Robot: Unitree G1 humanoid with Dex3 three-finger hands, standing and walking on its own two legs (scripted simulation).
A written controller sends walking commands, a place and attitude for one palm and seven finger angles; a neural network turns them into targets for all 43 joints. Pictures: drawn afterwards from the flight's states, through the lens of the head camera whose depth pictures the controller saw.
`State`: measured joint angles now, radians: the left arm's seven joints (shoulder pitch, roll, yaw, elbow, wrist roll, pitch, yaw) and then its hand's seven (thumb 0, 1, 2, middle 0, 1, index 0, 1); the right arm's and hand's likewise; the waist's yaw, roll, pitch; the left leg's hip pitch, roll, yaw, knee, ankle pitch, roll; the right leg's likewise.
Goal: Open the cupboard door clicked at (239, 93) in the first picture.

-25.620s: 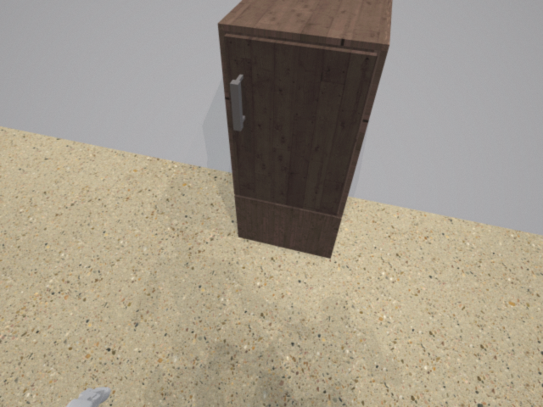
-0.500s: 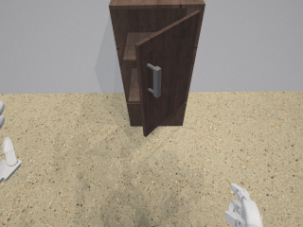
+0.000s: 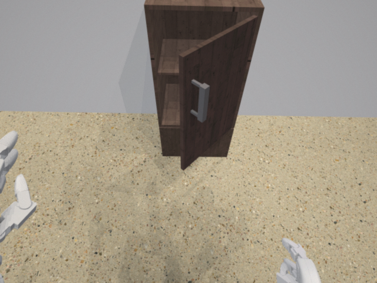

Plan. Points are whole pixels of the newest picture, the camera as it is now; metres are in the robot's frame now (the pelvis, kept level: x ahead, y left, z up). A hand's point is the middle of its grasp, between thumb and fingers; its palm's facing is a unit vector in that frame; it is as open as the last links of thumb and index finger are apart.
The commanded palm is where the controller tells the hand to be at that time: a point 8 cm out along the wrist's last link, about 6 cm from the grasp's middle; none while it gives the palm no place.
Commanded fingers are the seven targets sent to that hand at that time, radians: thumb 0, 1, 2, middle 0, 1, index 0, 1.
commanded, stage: stop stepping back and stand still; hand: left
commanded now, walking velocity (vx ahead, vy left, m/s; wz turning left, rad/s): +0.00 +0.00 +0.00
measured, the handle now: (198, 101) +0.67 +0.01 -0.04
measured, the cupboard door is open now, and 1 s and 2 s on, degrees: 47 47 47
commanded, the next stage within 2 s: let the arm hang, fingers relaxed in 0.06 s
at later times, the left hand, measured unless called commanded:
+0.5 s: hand out of the picture +0.04 +0.16 -0.18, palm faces +0.03 -0.98 -0.19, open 7.0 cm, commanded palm none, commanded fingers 0.00 0.90 0.90 -0.20 -0.30 -0.20 -0.30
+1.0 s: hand out of the picture +0.00 +0.15 -0.17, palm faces +0.04 -0.98 -0.20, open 7.4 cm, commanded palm none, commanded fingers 0.00 0.90 0.90 -0.20 -0.30 -0.20 -0.30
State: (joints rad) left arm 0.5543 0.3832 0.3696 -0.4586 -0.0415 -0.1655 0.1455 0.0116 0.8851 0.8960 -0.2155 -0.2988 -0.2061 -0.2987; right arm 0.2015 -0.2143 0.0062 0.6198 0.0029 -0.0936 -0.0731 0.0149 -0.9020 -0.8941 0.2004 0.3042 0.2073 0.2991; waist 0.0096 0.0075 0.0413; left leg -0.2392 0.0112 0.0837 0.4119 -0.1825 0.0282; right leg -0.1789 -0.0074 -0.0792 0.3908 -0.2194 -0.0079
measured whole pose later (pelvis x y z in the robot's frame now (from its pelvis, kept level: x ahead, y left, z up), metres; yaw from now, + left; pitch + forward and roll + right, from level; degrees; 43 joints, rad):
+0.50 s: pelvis -0.01 -0.02 -0.01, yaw +2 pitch +0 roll +0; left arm 0.28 0.19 0.00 0.88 0.01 0.04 0.02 -0.01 0.98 0.89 -0.21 -0.30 -0.20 -0.30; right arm 0.22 -0.22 0.03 0.97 -0.03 0.02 0.01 0.01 -0.91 -0.89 0.20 0.30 0.20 0.30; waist -0.01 -0.04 0.07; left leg -0.28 0.00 0.05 0.49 -0.21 0.01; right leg -0.24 -0.02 -0.11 0.52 -0.29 -0.03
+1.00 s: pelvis +0.00 -0.02 +0.00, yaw +1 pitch -1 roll +0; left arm 0.27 0.14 0.00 1.14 0.01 -0.01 0.03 0.00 0.91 0.90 -0.20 -0.30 -0.19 -0.30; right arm 0.28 -0.12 0.02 1.15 -0.02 0.02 -0.02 0.01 -0.91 -0.89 0.20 0.30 0.20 0.30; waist -0.01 0.03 0.05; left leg -0.20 0.01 0.06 0.40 -0.18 0.01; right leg -0.15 -0.01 -0.10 0.42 -0.25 -0.04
